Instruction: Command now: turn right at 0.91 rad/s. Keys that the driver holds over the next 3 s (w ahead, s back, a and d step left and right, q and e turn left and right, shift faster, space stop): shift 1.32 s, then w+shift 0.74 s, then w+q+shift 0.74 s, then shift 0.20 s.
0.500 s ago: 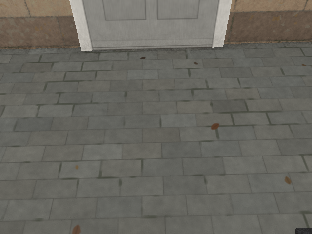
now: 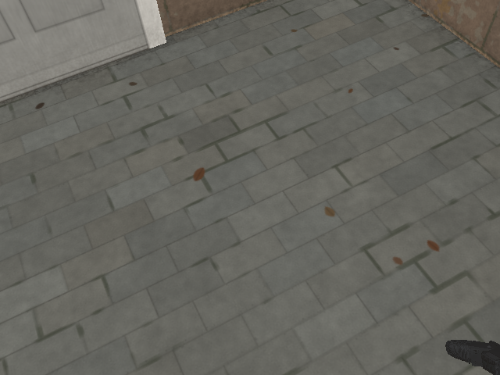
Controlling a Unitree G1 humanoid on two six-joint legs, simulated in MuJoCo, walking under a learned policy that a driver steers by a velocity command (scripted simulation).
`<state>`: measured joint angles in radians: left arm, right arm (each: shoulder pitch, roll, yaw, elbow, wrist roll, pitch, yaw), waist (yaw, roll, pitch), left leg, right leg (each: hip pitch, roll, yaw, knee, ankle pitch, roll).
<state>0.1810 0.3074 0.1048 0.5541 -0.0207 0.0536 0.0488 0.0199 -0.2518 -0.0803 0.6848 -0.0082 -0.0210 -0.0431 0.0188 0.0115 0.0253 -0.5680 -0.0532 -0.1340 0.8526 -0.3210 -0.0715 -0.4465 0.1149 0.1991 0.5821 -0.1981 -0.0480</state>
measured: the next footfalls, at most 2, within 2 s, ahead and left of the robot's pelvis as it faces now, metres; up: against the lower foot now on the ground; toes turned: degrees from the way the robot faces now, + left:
left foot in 0.12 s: +0.09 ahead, +0.14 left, +0.00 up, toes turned -12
right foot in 0.42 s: -0.01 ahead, -0.11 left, +0.00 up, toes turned -9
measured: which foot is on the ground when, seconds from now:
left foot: up 0.00-0.10, down 0.12-1.00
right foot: down 0.00-0.12, up 0.14-0.40, down 0.42-1.00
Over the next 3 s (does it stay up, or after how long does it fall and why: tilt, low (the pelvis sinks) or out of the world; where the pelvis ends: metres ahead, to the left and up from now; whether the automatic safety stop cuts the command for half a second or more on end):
stays up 1.23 -0.06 -0.02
